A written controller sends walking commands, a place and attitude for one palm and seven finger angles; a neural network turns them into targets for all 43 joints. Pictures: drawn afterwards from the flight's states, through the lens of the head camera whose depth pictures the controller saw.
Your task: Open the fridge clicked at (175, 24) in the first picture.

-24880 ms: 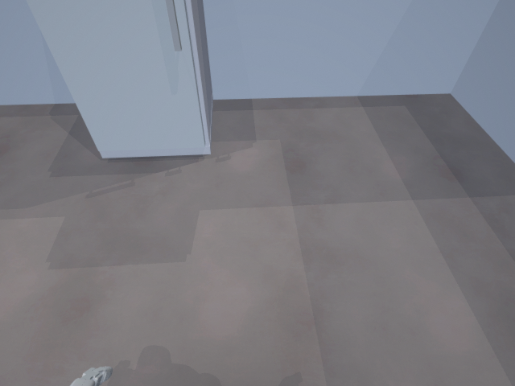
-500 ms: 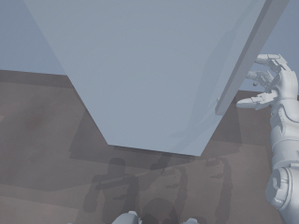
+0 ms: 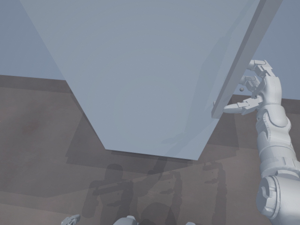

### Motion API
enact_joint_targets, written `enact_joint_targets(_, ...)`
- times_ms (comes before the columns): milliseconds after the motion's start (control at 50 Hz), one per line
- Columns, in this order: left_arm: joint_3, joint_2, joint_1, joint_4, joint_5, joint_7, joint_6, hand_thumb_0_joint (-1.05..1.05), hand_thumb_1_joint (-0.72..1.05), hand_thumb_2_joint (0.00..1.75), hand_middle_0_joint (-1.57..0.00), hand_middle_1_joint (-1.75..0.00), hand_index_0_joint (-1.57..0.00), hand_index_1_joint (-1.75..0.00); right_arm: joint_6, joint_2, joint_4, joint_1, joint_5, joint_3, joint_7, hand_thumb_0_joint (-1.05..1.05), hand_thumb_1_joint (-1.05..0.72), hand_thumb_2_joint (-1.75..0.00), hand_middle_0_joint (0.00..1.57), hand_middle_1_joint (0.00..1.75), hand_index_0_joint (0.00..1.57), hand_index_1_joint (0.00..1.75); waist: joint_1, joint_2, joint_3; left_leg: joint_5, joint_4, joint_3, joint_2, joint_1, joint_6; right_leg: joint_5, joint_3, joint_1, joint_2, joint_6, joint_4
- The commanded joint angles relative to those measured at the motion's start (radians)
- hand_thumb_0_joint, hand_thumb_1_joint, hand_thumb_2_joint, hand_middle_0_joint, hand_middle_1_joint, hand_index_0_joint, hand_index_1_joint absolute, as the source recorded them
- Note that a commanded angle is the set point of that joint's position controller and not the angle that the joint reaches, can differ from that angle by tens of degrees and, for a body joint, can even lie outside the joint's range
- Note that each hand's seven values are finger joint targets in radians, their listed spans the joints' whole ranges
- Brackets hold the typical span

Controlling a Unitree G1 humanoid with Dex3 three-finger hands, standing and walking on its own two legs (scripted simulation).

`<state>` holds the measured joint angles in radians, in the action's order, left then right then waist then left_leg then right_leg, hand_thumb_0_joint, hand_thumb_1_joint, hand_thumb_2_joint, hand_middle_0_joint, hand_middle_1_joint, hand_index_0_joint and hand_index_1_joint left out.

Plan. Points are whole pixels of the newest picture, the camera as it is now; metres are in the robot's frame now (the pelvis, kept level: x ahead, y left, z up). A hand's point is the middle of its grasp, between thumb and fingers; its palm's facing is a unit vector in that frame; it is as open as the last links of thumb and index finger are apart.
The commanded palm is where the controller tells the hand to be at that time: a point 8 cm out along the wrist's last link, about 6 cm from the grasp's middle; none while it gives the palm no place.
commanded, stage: slide the fingers in behind the handle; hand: right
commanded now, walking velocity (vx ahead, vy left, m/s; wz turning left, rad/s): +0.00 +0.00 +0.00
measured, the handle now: (235, 65) +0.52 -0.15 +0.14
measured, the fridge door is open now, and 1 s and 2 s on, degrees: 0 0 0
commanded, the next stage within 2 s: grip the handle and tug to test in 1.12 s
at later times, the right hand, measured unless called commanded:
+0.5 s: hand (231, 90) +0.46 -0.14 +0.11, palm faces -0.01 +1.00 +0.01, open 14.0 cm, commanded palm +0.43 -0.19 +0.11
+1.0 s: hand (228, 86) +0.47 -0.13 +0.11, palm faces -0.01 +1.00 +0.00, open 14.0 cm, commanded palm +0.43 -0.18 +0.11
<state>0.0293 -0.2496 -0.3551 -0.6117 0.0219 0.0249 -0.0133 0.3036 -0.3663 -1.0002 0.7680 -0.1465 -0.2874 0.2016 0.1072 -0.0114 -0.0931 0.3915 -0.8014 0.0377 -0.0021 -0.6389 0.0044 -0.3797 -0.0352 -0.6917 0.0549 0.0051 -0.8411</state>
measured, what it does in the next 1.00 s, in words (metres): stands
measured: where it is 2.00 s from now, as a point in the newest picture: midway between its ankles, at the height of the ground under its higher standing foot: outside the picture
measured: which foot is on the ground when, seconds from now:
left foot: down 0.00-1.00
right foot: down 0.00-1.00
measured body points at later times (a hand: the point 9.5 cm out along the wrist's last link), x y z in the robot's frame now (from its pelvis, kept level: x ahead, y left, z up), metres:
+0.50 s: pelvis +0.00 +0.01 +0.00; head +0.06 +0.01 +0.45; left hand +0.06 +0.27 -0.11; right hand +0.45 -0.19 +0.11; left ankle +0.00 +0.13 -0.70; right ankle +0.01 -0.11 -0.70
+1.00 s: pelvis +0.00 +0.01 +0.00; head +0.07 +0.01 +0.45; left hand +0.04 +0.27 -0.12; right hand +0.46 -0.19 +0.11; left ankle +0.00 +0.13 -0.70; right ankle +0.01 -0.11 -0.70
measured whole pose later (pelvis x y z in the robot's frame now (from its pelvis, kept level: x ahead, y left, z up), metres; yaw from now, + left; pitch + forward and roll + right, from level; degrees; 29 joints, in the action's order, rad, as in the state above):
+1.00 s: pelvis +0.00 +0.01 +0.00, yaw +0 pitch +13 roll +1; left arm 0.01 -0.26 -0.38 -0.64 0.02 0.02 -0.01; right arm 0.33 -0.32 -0.99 0.77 -0.14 -0.26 0.13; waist 0.11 -0.02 -0.09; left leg 0.39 -0.80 0.04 0.00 -0.64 -0.01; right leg -0.37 -0.03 -0.68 0.06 -0.01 -0.82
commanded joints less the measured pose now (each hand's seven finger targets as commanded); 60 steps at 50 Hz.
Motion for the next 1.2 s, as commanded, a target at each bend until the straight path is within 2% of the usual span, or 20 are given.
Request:
enact_joint_targets(0,-0.07,-0.165,-0.098,0.077,0.001,0.005,0.024,0.0,0.9,0.9,-0.2,-0.3,-0.2,-0.3,0.075,-0.196,0.237,0.453,-0.006,-0.017,-0.001,0.0,0.5,-0.3,0.3,1.2,0.3,1.2,0.0,-0.076,-0.391,-0.331,0.082,0.0,0.048,0.095,-0.024,0.308,0.047,0.326,-0.037,0.017,0.08)
enact_joint_targets(100,-0.071,-0.161,-0.096,0.077,0.002,0.003,0.022,0.0,0.9,0.9,-0.2,-0.3,-0.2,-0.3,0.058,-0.158,0.237,0.434,-0.023,-0.003,-0.006,0.0,0.5,-0.3,0.3,1.2,0.3,1.2,0.005,-0.029,-0.376,-0.365,0.087,0.002,0.049,0.114,-0.02,0.322,0.041,0.31,-0.037,0.019,0.079)
enact_joint_targets(160,-0.075,-0.16,-0.091,0.086,0.004,0.0,0.02,0.0,0.9,0.9,-0.2,-0.3,-0.2,-0.3,0.057,-0.163,0.279,0.387,-0.022,-0.015,-0.017,0.0,0.5,-0.3,0.3,1.2,0.3,1.2,-0.013,-0.03,-0.41,-0.401,0.085,-0.001,0.049,0.14,-0.018,0.352,0.035,0.323,-0.038,0.018,0.083)
enact_joint_targets(260,-0.074,-0.155,-0.083,0.081,0.005,-0.005,0.019,0.0,0.9,0.9,-0.2,-0.3,-0.2,-0.3,0.056,-0.119,0.294,0.391,-0.015,0.026,-0.031,0.0,0.5,-0.3,0.3,1.2,0.3,1.2,-0.002,-0.032,-0.355,-0.377,0.094,0.002,0.05,0.118,-0.019,0.324,0.038,0.314,-0.038,0.018,0.09)
enact_joint_targets(320,-0.076,-0.155,-0.081,0.077,0.005,-0.003,0.02,0.0,0.9,0.9,-0.2,-0.3,-0.2,-0.3,0.06,-0.131,0.319,0.421,-0.011,0.017,-0.045,0.0,0.5,-0.3,0.3,1.2,0.3,1.2,-0.001,-0.043,-0.374,-0.373,0.097,-0.003,0.047,0.126,-0.019,0.315,0.036,0.323,-0.039,0.019,0.093)
enact_joint_targets(360,-0.076,-0.151,-0.078,0.076,0.004,-0.003,0.022,0.0,0.9,0.9,-0.2,-0.3,-0.2,-0.3,0.058,-0.121,0.308,0.384,-0.016,0.01,-0.053,0.0,0.5,-0.3,0.3,1.2,0.3,1.2,-0.012,-0.031,-0.37,-0.381,0.1,-0.003,0.047,0.14,-0.018,0.313,0.03,0.318,-0.041,0.019,0.093)
enact_joint_targets(400,-0.071,-0.153,-0.083,0.07,0.0,-0.001,0.022,0.0,0.9,0.9,-0.2,-0.3,-0.2,-0.3,0.057,-0.131,0.286,0.399,-0.017,0.007,-0.058,0.0,0.5,-0.3,0.3,1.2,0.3,1.2,-0.004,0.002,-0.349,-0.382,0.104,-0.007,0.045,0.161,-0.017,0.295,0.029,0.282,-0.045,0.023,0.095)
enact_joint_targets(420,-0.073,-0.153,-0.08,0.071,0.001,-0.001,0.022,0.0,0.9,0.9,-0.2,-0.3,-0.2,-0.3,0.06,-0.163,0.292,0.408,-0.009,-0.019,-0.061,0.0,0.5,-0.3,0.3,1.2,0.3,1.2,-0.011,-0.002,-0.364,-0.387,0.102,-0.013,0.043,0.173,-0.014,0.287,0.026,0.275,-0.046,0.023,0.097)
enact_joint_targets(460,-0.072,-0.149,-0.075,0.074,0.002,-0.001,0.023,0.0,0.9,0.9,-0.2,-0.3,-0.2,-0.3,0.064,-0.153,0.291,0.384,-0.004,-0.01,-0.061,0.0,0.5,-0.3,0.3,1.2,0.3,1.2,-0.017,-0.009,-0.369,-0.392,0.103,-0.015,0.041,0.182,-0.016,0.287,0.023,0.278,-0.048,0.023,0.1)
enact_joint_targets(520,-0.071,-0.145,-0.067,0.077,0.003,-0.003,0.028,0.0,0.9,0.9,-0.2,-0.3,-0.2,-0.3,0.073,-0.119,0.298,0.387,-0.004,0.017,-0.058,0.0,0.5,-0.3,0.3,1.2,0.3,1.2,-0.012,-0.023,-0.364,-0.39,0.107,-0.017,0.042,0.169,-0.016,0.28,0.02,0.288,-0.049,0.024,0.097)
enact_joint_targets(600,-0.071,-0.147,-0.07,0.069,0.002,0.001,0.028,0.0,0.9,0.9,-0.2,-0.3,-0.2,-0.3,0.068,-0.086,0.25,0.442,-0.009,0.049,-0.057,0.0,0.5,-0.3,0.3,1.2,0.3,1.2,0.013,0.018,-0.317,-0.33,0.126,-0.018,0.041,0.145,-0.012,0.217,0.024,0.264,-0.051,0.028,0.104)
enact_joint_targets(640,-0.07,-0.147,-0.067,0.062,0.004,0.0,0.031,0.0,0.9,0.9,-0.2,-0.3,-0.2,-0.3,0.07,-0.075,0.234,0.467,-0.003,0.067,-0.058,0.0,0.5,-0.3,0.3,1.2,0.3,1.2,0.017,-0.013,-0.313,-0.312,0.123,-0.016,0.04,0.123,-0.013,0.204,0.027,0.271,-0.05,0.025,0.107)
enact_joint_targets(720,-0.069,-0.153,-0.074,0.058,0.002,0.006,0.032,0.0,0.9,0.9,-0.2,-0.3,-0.2,-0.3,0.077,-0.156,0.205,0.476,-0.006,-0.008,-0.065,0.0,0.5,-0.3,0.3,1.2,0.3,1.2,0.002,0.021,-0.357,-0.315,0.123,-0.033,0.033,0.172,-0.008,0.195,0.022,0.233,-0.055,0.029,0.102)
enact_joint_targets(800,-0.066,-0.151,-0.083,0.054,-0.004,0.006,0.032,0.0,0.9,0.9,-0.2,-0.3,-0.2,-0.3,0.092,-0.158,0.189,0.512,0.009,0.001,-0.071,0.0,0.5,-0.3,0.3,1.2,0.3,1.2,0.01,0.01,-0.351,-0.314,0.112,-0.029,0.035,0.156,-0.01,0.2,0.026,0.229,-0.055,0.029,0.096)
enact_joint_targets(840,-0.067,-0.149,-0.083,0.056,-0.002,0.004,0.033,0.0,0.9,0.9,-0.2,-0.3,-0.2,-0.3,0.099,-0.151,0.202,0.51,0.017,0.009,-0.071,0.0,0.5,-0.3,0.3,1.2,0.3,1.2,0.005,-0.036,-0.381,-0.324,0.104,-0.027,0.037,0.15,-0.012,0.215,0.026,0.255,-0.054,0.025,0.096)
enact_joint_targets(920,-0.074,-0.151,-0.09,0.064,-0.002,-0.003,0.032,0.0,0.9,0.9,-0.2,-0.3,-0.2,-0.3,0.109,-0.133,0.247,0.47,0.003,0.01,-0.062,0.0,0.5,-0.3,0.3,1.2,0.3,1.2,-0.005,-0.034,-0.444,-0.392,0.092,-0.019,0.042,0.173,-0.015,0.293,0.025,0.3,-0.051,0.022,0.088)
enact_joint_targets(940,-0.076,-0.15,-0.088,0.067,-0.002,-0.005,0.031,0.0,0.9,0.9,-0.2,-0.3,-0.2,-0.3,0.103,-0.123,0.24,0.429,-0.002,0.008,-0.06,0.0,0.5,-0.3,0.3,1.2,0.3,1.2,-0.015,-0.041,-0.442,-0.403,0.092,-0.018,0.044,0.177,-0.016,0.3,0.022,0.304,-0.051,0.021,0.087)
enact_joint_targets(1040,-0.076,-0.155,-0.091,0.069,0.003,-0.006,0.019,0.0,0.9,0.9,-0.2,-0.3,-0.2,-0.3,0.065,-0.118,0.207,0.376,-0.01,0.008,-0.056,0.0,0.5,-0.3,0.3,1.2,0.3,1.2,-0.006,0.039,-0.34,-0.396,0.114,-0.016,0.045,0.181,-0.011,0.266,0.014,0.241,-0.051,0.028,0.104)
enact_joint_targets(1140,-0.074,-0.149,-0.086,0.067,0.001,-0.001,0.016,0.0,0.9,0.9,-0.2,-0.3,-0.2,-0.3,0.074,-0.123,0.243,0.425,-0.003,0.011,-0.066,0.0,0.5,-0.3,0.3,1.2,0.3,1.2,0.0,-0.002,-0.322,-0.37,0.116,-0.016,0.043,0.152,-0.014,0.26,0.018,0.263,-0.049,0.027,0.105)
enact_joint_targets(1180,-0.075,-0.147,-0.083,0.066,0.0,-0.001,0.02,0.0,0.9,0.9,-0.2,-0.3,-0.2,-0.3,0.091,-0.109,0.279,0.442,-0.001,0.025,-0.068,0.0,0.5,-0.3,0.3,1.2,0.3,1.2,0.0,-0.029,-0.355,-0.373,0.11,-0.017,0.044,0.145,-0.016,0.276,0.022,0.296,-0.049,0.024,0.1)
